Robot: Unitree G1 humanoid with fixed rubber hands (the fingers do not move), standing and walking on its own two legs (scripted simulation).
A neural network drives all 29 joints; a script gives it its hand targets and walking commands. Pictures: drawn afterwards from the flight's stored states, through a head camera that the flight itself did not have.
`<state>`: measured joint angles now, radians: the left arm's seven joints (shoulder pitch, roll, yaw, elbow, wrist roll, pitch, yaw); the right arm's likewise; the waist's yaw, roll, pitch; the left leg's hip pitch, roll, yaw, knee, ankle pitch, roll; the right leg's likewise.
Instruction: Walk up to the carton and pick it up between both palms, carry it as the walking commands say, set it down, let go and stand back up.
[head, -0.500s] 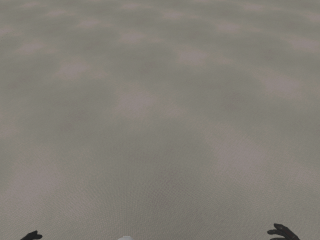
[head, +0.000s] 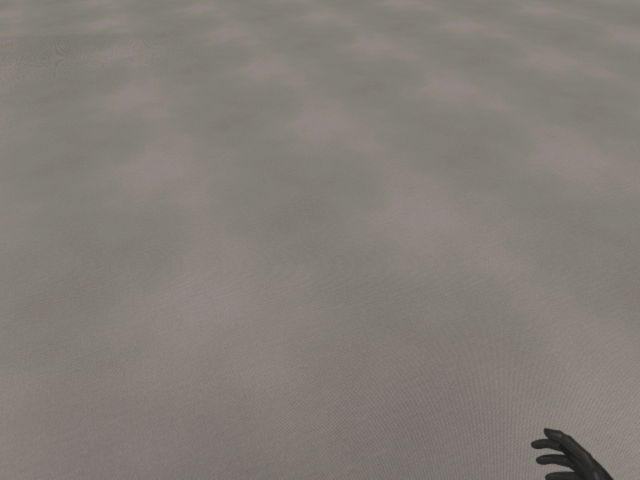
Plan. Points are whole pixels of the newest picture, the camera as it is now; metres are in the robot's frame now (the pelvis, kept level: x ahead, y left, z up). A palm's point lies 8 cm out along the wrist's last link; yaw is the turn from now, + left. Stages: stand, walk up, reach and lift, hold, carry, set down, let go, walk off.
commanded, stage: walk up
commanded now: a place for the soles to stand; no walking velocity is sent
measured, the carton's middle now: out of the picture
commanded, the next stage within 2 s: none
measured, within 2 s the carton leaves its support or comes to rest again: neither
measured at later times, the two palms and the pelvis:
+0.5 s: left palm out of the picture -0.04 +0.45 -0.06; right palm (401, 354) +0.32 -0.11 -0.05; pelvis +0.04 +0.11 -0.01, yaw +28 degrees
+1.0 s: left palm out of the picture -0.14 +0.56 -0.08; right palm (184, 304) +0.43 +0.23 -0.05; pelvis +0.08 +0.29 -0.01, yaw +54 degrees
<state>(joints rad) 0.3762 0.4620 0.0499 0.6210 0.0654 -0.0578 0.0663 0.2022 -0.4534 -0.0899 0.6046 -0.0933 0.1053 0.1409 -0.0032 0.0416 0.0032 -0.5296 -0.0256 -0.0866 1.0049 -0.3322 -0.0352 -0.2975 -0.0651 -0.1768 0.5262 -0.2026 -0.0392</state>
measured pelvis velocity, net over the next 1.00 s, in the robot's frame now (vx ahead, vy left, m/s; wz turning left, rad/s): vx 0.08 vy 0.29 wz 0.94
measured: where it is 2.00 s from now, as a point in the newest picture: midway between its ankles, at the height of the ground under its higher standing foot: outside the picture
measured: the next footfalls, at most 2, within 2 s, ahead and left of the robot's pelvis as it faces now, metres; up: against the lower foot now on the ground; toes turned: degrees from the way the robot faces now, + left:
left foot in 0.26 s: +0.06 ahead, +0.26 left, +0.00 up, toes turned +18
right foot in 0.50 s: +0.19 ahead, +0.07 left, +0.00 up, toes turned +23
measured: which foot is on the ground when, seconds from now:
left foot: up 0.00-0.24, down 0.26-0.50, up 0.52-0.84, down 0.86-1.00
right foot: down 0.00-0.26, up 0.28-0.48, down 0.50-0.86, up 0.88-1.00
